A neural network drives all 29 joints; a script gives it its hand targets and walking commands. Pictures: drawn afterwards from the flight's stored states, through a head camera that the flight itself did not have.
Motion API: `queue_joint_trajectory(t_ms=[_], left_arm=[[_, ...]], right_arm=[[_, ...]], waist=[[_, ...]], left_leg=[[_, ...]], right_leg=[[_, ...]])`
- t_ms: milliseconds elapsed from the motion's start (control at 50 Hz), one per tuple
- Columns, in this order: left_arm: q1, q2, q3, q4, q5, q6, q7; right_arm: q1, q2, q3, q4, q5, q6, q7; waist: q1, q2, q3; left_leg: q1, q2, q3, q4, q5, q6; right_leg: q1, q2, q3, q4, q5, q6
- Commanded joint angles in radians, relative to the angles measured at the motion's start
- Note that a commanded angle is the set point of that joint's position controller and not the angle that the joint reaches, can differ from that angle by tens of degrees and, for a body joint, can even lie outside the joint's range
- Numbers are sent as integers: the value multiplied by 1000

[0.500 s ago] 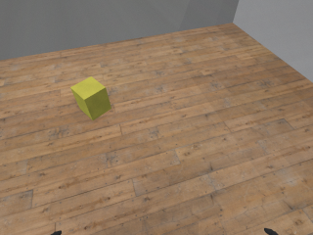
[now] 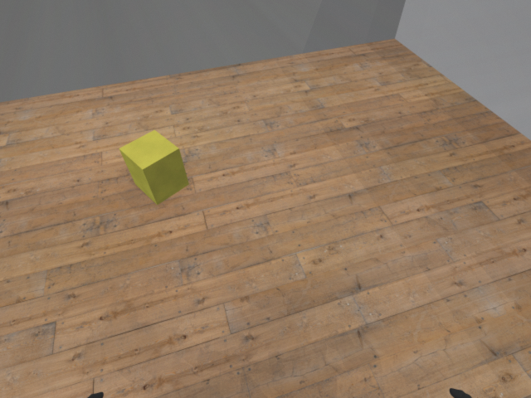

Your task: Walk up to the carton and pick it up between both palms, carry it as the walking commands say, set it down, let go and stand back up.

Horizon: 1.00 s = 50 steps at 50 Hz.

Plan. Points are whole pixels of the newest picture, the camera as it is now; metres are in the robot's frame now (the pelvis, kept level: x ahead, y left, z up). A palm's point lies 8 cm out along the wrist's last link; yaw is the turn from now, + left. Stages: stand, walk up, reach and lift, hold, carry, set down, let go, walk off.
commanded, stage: walk up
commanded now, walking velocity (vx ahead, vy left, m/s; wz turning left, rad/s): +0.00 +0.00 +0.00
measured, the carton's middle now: (155, 167) +1.24 +0.58 -0.66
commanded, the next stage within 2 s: none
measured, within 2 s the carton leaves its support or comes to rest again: neither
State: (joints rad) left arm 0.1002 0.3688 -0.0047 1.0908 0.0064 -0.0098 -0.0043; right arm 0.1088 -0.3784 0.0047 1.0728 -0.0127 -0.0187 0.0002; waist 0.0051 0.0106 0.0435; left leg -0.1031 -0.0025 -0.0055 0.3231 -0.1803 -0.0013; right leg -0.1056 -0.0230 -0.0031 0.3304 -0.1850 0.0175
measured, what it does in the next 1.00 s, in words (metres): walks ahead, turning left: left foot, then right foot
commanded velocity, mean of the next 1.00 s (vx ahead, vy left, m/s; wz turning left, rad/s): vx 0.50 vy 0.04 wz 0.31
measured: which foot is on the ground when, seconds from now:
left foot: down 0.00-0.06, up 0.08-0.36, down 0.38-0.84, up 0.86-1.00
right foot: down 0.00-0.38, up 0.40-0.82, down 0.84-1.00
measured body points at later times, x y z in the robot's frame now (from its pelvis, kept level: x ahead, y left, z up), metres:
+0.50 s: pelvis +0.10 +0.14 -0.02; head +0.11 +0.16 +0.43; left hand +0.08 +0.41 -0.17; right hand +0.21 -0.10 -0.15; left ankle +0.11 +0.26 -0.75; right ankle +0.05 -0.03 -0.66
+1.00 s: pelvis +0.36 +0.17 +0.00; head +0.38 +0.13 +0.44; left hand +0.33 +0.42 -0.12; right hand +0.45 -0.07 -0.17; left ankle +0.24 +0.29 -0.65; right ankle +0.40 +0.08 -0.75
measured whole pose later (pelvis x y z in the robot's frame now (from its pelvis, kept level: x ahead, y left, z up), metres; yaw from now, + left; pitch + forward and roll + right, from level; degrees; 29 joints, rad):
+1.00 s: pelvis +0.36 +0.17 +0.00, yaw +20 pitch +0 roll +2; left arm 0.26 0.19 0.03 0.97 0.02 -0.08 0.00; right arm 0.31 -0.26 -0.06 1.03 -0.02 -0.03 0.02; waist -0.01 0.05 0.01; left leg -0.41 0.04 0.01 1.11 -0.32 0.01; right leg -0.23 -0.07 -0.14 0.45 -0.23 -0.02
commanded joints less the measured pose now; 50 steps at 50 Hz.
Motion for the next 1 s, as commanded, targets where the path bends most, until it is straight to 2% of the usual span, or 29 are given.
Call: queue_joint_trajectory(t_ms=[0,20,40,60,100,140,220,260,300,320,340,360,380,400,420,460,500,580,740,780,800,820,840,860,880,920,940,960,980], left_arm=[[-39,197,39,-50,-1,-15,9],[150,196,84,-58,25,21,31],[195,257,124,-29,30,24,52],[183,244,122,-38,17,17,62],[179,172,106,-59,11,-3,63],[130,143,103,-92,18,-17,53],[102,142,114,-111,35,-25,18],[92,128,112,-110,39,-30,-12],[92,127,113,-123,43,-28,-20],[108,107,109,-127,46,-28,-21],[132,64,95,-133,49,-30,-21],[98,7,72,-182,42,-35,-25],[43,-21,63,-245,36,-37,-32],[10,-18,66,-258,42,-39,-32],[35,-13,70,-235,43,-41,-29],[126,-48,61,-197,27,-45,-30],[126,-53,59,-173,37,-42,-33],[10,-71,57,-224,29,-29,-35],[-50,-83,63,-242,11,-41,-40],[12,-84,65,-225,12,-54,-33],[131,-60,68,-191,17,-65,-21],[343,32,103,-135,19,-75,-4],[475,152,127,-98,21,-72,6],[462,149,109,-96,16,-65,8],[383,84,97,-116,20,-70,7],[249,-17,78,-143,16,-79,7],[249,-41,71,-141,9,-78,13],[281,-40,69,-126,0,-79,17],[300,-40,68,-110,2,-83,14]], right_arm=[[-39,-189,-39,-52,0,-17,-9],[-78,-129,-73,-126,-20,43,38],[-209,-94,-66,-182,-20,66,76],[-254,-67,-58,-225,-18,70,82],[-160,-47,-69,-208,-22,56,87],[-71,-41,-74,-209,-22,52,99],[-51,-1,-50,-220,6,54,119],[-8,14,-53,-201,13,43,103],[56,-3,-65,-177,6,31,92],[139,-28,-80,-144,-2,21,82],[255,-78,-110,-105,-10,7,66],[386,-181,-147,-87,-27,-6,44],[411,-267,-162,-110,-23,-14,27],[324,-251,-160,-128,-16,-14,21],[300,-161,-146,-122,-7,-21,19],[171,-48,-102,-147,-9,-41,15],[187,-11,-85,-133,-8,-48,14],[269,6,-78,-110,-10,-56,10],[296,0,-93,-87,-13,-57,0],[280,-8,-91,-83,-10,-56,-1],[277,5,-79,-77,-7,-57,1],[310,50,-60,-73,0,-51,3],[333,107,-41,-103,15,-52,-3],[299,77,-58,-105,11,-46,-4],[252,74,-69,-100,11,-47,4],[252,95,-64,-67,-1,-35,16],[271,102,-63,-62,-7,-18,25],[275,110,-62,-62,-12,0,37],[254,115,-61,-71,-15,9,44]], waist=[[0,-7,-64],[61,95,-80],[142,-202,30],[120,-185,75],[77,-77,26],[38,-129,-22],[-3,-244,24],[-21,-304,45],[-39,-245,31],[-57,-133,-27],[-97,65,-103],[-155,350,-122],[-151,465,-79],[-108,320,10],[-81,203,39],[-28,159,17],[-25,176,-35],[-58,87,55],[-56,91,32],[-17,88,-4],[31,62,-73],[103,-116,-204],[112,-325,-255],[86,-239,-200],[66,-139,-131],[22,-35,-12],[4,-5,1],[-7,-31,-5],[-2,-96,-19]], left_leg=[[-1,127,-95,-42,146,28],[-249,31,-29,160,-274,2],[-626,14,-37,499,-244,-21],[-707,101,-75,655,-178,-23],[-658,117,-74,738,-129,-28],[-577,124,-41,681,-71,-41],[-366,114,28,446,-71,-47],[-238,83,101,374,-109,-47],[-151,61,163,337,-114,-35],[-49,30,175,323,-141,-14],[112,47,126,278,-168,26],[186,258,-276,27,-482,106],[134,477,-754,-245,-768,154],[47,482,-748,-282,-781,163],[-13,400,-609,-244,-621,150],[-117,294,-334,-139,-330,99],[-90,233,-210,-116,-200,116],[-63,283,-226,-189,-140,157],[-10,285,-188,-137,-5,153],[-43,249,-122,-23,147,122],[-96,171,-48,153,210,94],[-318,67,4,501,9,48],[-527,-6,-6,733,-348,28],[-536,40,-62,839,-360,40],[-540,70,-74,890,-272,34],[-532,123,-60,857,-136,18],[-523,124,-54,836,-80,7],[-508,115,-41,822,-44,-2],[-496,108,-26,799,-19,-7]], right_leg=[[10,-107,86,-49,103,-44],[104,-257,203,-15,-380,-50],[211,-449,396,-195,-553,-114],[154,-486,377,-216,-538,-125],[129,-434,271,-191,-389,-116],[80,-381,111,-169,-291,-92],[-87,-331,-63,-211,-297,-41],[-176,-299,-124,-192,-361,-43],[-201,-290,-176,-94,-401,-51],[-208,-242,-223,79,-388,-44],[-274,-174,-264,329,-371,-29],[-479,-82,-261,716,-421,3],[-683,-29,-103,982,-430,17],[-728,-82,-23,1044,-360,2],[-641,-135,18,977,-256,-21],[-498,-167,4,863,-122,-5],[-401,-147,-40,736,-115,24],[-457,-120,-56,526,-76,50],[-322,-63,-79,263,0,28],[-171,-38,-116,165,12,4],[11,-57,-115,88,30,-23],[283,-258,155,22,-28,-64],[413,-475,507,-38,62,-106],[338,-483,511,-59,71,-142],[225,-440,437,-69,46,-169],[55,-368,243,-107,105,-107],[46,-339,180,-87,248,-45],[50,-330,159,-64,399,-12],[40,-305,115,-53,472,-17]])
